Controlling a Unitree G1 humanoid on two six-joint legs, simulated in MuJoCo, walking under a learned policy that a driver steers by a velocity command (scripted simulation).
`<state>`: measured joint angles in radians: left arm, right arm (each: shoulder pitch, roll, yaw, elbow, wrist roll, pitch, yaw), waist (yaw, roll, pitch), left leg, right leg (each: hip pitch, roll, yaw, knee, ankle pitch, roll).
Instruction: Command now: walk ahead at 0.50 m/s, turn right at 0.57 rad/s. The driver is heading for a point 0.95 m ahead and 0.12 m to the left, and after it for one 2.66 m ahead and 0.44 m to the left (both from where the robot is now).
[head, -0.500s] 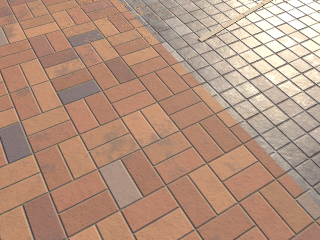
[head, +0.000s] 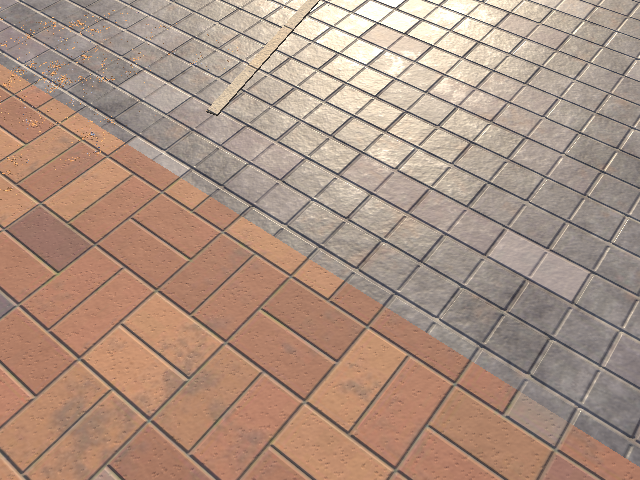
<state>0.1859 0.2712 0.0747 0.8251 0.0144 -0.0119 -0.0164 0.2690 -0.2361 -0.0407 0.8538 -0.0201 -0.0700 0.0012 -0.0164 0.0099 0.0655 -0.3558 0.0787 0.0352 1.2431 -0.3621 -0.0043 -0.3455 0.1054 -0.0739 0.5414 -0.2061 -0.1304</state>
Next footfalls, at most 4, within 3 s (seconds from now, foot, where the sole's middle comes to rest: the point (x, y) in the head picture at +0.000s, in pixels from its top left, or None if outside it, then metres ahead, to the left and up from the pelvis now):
0.42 left None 0.42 0.10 -0.76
0.96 right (360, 358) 0.72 -0.06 -0.76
1.48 left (233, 296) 0.89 0.24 -0.76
1.98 right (317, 280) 0.93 0.03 -0.76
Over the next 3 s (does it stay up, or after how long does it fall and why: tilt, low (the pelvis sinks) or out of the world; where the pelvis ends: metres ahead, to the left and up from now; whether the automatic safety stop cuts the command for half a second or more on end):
stays up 0.84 0.12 0.02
